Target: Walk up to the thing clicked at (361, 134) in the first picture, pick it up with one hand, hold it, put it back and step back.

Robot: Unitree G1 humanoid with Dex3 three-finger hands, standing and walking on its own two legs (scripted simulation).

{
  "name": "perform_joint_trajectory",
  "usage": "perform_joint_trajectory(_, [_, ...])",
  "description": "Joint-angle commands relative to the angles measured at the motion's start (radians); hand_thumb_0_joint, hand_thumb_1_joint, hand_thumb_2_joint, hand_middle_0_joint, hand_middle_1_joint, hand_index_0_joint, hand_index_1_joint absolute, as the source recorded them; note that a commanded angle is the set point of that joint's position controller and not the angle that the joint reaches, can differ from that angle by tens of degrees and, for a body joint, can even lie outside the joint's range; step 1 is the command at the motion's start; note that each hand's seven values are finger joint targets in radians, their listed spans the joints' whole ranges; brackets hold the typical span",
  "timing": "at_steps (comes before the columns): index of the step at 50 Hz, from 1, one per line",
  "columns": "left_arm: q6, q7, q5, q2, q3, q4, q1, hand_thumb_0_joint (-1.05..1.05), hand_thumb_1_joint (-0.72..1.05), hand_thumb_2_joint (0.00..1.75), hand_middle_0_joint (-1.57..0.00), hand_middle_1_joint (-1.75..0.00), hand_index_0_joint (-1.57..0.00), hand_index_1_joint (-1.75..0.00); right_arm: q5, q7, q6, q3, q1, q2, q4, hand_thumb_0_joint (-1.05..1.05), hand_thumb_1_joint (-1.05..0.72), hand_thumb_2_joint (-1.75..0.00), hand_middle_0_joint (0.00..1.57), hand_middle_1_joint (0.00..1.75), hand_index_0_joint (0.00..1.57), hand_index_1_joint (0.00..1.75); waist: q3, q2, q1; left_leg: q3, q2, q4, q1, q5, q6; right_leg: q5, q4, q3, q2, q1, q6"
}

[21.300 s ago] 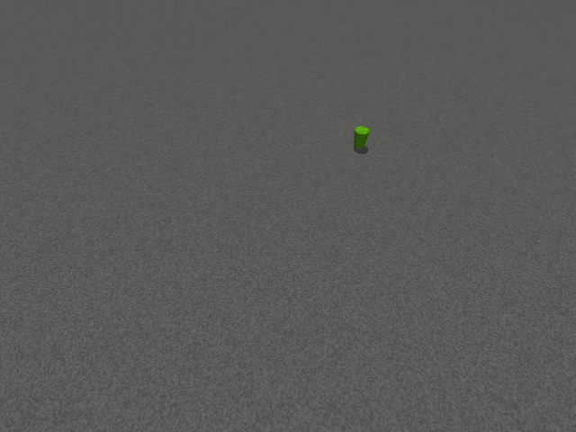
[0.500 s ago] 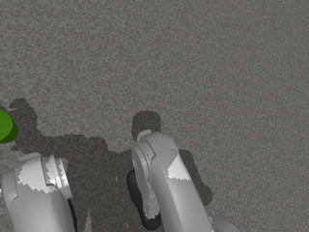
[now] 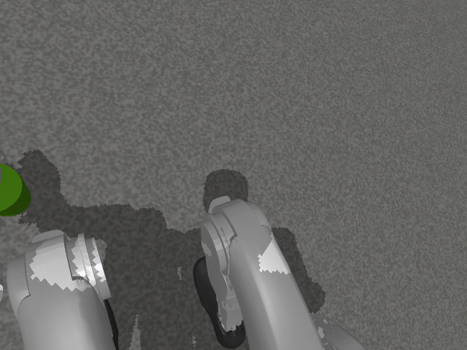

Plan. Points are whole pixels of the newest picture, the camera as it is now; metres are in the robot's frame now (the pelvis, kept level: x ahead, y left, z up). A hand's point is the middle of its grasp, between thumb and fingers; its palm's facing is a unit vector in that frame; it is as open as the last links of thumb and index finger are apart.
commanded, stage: settle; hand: left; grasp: from above
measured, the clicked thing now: (2, 194) +0.41 +0.29 -0.25
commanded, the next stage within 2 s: lift in 0.66 s
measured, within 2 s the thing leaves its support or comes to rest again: leaves its support in 0.24 s
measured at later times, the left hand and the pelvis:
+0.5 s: hand out of the picture +0.39 +0.30 -0.15, palm faces -0.41 -0.09 -0.91, open 10.7 cm; pelvis +0.01 +0.00 +0.03, yaw +3 degrees
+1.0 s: hand out of the picture +0.38 +0.30 -0.07, palm faces -0.43 -0.12 -0.90, open 10.7 cm; pelvis +0.01 -0.01 +0.08, yaw +7 degrees
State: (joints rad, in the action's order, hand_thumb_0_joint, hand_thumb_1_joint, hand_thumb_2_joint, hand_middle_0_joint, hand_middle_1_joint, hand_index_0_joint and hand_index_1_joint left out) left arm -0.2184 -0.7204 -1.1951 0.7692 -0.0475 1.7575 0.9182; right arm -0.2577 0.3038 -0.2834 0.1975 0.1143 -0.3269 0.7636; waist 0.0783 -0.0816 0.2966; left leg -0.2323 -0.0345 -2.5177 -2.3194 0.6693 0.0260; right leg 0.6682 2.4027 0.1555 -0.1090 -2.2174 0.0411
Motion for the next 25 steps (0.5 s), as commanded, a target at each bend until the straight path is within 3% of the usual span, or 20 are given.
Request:
perform_joint_trajectory(1, [0.008, -0.013, -0.003, 0.143, -0.002, -0.134, 0.257, 0.0, 0.27, 0.82, -0.68, -0.88, -0.7, -0.86, 0.011, -0.006, -0.004, -0.086, 0.169, -0.28, -0.004, 0.0, -0.91, -0.9, 0.2, 0.3, 0.2, 0.3, -0.53, 0.315, 0.048, 0.091, 0.0, 0.239, 0.378, -0.039, -0.041, -0.092, -0.27, 0.076, -0.023, 0.257, -0.07])
perform_joint_trajectory(2, [0.01, -0.013, -0.008, 0.155, -0.02, -0.133, 0.247, 0.0, 0.26, 0.83, -0.68, -0.88, -0.69, -0.86, 0.011, -0.005, -0.002, -0.091, 0.179, -0.287, -0.002, 0.0, -0.91, -0.9, 0.2, 0.3, 0.2, 0.3, -0.535, 0.325, 0.04, 0.09, 0.0, 0.251, 0.39, -0.04, -0.038, -0.095, -0.265, 0.082, -0.02, 0.258, -0.072])
perform_joint_trajectory(6, [0.016, -0.002, -0.012, 0.135, -0.022, -0.214, 0.256, 0.0, 0.26, 0.84, -0.67, -0.9, -0.69, -0.88, 0.018, 0.0, -0.003, -0.114, 0.167, -0.277, -0.002, 0.0, -0.92, -0.9, 0.2, 0.3, 0.2, 0.3, -0.592, 0.378, 0.017, 0.093, 0.0, 0.261, 0.444, -0.057, -0.029, -0.12, -0.249, 0.09, -0.015, 0.241, -0.08])
perform_joint_trajectory(8, [0.024, -0.006, -0.018, 0.157, -0.053, -0.32, 0.258, 0.0, 0.25, 0.83, -0.66, -0.89, -0.68, -0.87, 0.025, 0.003, 0.002, -0.132, 0.184, -0.272, 0.007, 0.0, -0.92, -0.9, 0.2, 0.3, 0.2, 0.3, -0.671, 0.444, -0.012, 0.106, 0.001, 0.272, 0.501, -0.105, -0.024, -0.17, -0.242, 0.091, -0.011, 0.253, -0.081])
perform_joint_trajectory(10, [0.046, -0.009, -0.004, 0.156, -0.087, -0.351, 0.165, 0.0, 0.24, 0.81, -0.65, -0.9, -0.68, -0.87, 0.041, 0.0, 0.014, -0.162, 0.182, -0.271, 0.002, 0.0, -0.92, -0.9, 0.2, 0.3, 0.2, 0.3, -0.754, 0.476, -0.048, 0.126, 0.001, 0.284, 0.532, -0.142, -0.024, -0.196, -0.254, 0.07, -0.017, 0.3, -0.085])
perform_joint_trajectory(11, [0.058, -0.01, 0.005, 0.134, -0.08, -0.364, 0.172, 0.0, 0.24, 0.78, -0.65, -0.88, -0.67, -0.86, 0.045, 0.001, 0.017, -0.172, 0.174, -0.276, 0.002, 0.0, -0.92, -0.9, 0.2, 0.3, 0.2, 0.3, -0.725, 0.458, -0.042, 0.132, 0.004, 0.28, 0.501, -0.121, -0.025, -0.171, -0.264, 0.072, -0.012, 0.265, -0.089])
perform_joint_trajectory(15, [0.116, 0.021, 0.054, 0.116, -0.088, -0.558, 0.145, 0.0, 0.22, 0.78, -0.65, -0.86, -0.68, -0.83, 0.083, -0.016, 0.062, -0.211, 0.171, -0.256, -0.012, 0.0, -0.92, -0.9, 0.2, 0.3, 0.2, 0.3, -0.834, 0.49, -0.102, 0.159, 0.005, 0.332, 0.541, -0.125, -0.03, -0.174, -0.309, 0.042, -0.005, 0.283, -0.098])
perform_joint_trajectory(17, [0.146, 0.047, 0.073, 0.055, -0.041, -0.563, 0.141, 0.0, 0.23, 0.79, -0.68, -0.82, -0.69, -0.81, 0.102, -0.027, 0.084, -0.219, 0.168, -0.236, -0.011, 0.0, -0.92, -0.91, 0.2, 0.3, 0.2, 0.3, -0.816, 0.47, -0.09, 0.166, 0.005, 0.346, 0.521, -0.106, -0.035, -0.163, -0.318, 0.026, -0.003, 0.266, -0.099])
perform_joint_trajectory(21, [0.179, 0.121, 0.062, 0.044, -0.005, -0.55, 0.17, 0.0, 0.2, 0.79, -0.68, -0.76, -0.68, -0.76, 0.121, -0.052, 0.123, -0.229, 0.199, -0.216, 0.004, 0.0, -0.92, -0.91, 0.2, 0.3, 0.2, 0.3, -0.775, 0.354, -0.071, 0.168, 0.01, 0.358, 0.486, -0.118, -0.053, -0.18, -0.35, 0.003, -0.005, 0.3, -0.092])
perform_joint_trajectory(24, [0.175, 0.18, 0.092, 0.045, -0.006, -0.59, 0.192, 0.0, 0.26, 0.83, -0.73, -0.79, -0.73, -0.79, 0.119, -0.073, 0.136, -0.235, 0.219, -0.21, 0.003, 0.0, -0.92, -0.91, 0.2, 0.3, 0.2, 0.3, -0.79, 0.262, -0.077, 0.182, 0.016, 0.346, 0.454, -0.143, -0.066, -0.196, -0.396, -0.025, 0.002, 0.384, -0.083])
perform_joint_trajectory(25, [0.174, 0.2, 0.107, 0.014, 0.005, -0.561, 0.148, 0.0, 0.26, 0.84, -0.74, -0.81, -0.74, -0.81, 0.122, -0.08, 0.142, -0.232, 0.209, -0.194, -0.004, 0.0, -0.92, -0.91, 0.2, 0.3, 0.2, 0.3, -0.804, 0.249, -0.092, 0.185, 0.017, 0.36, 0.449, -0.142, -0.064, -0.183, -0.401, -0.035, 0.002, 0.424, -0.083])
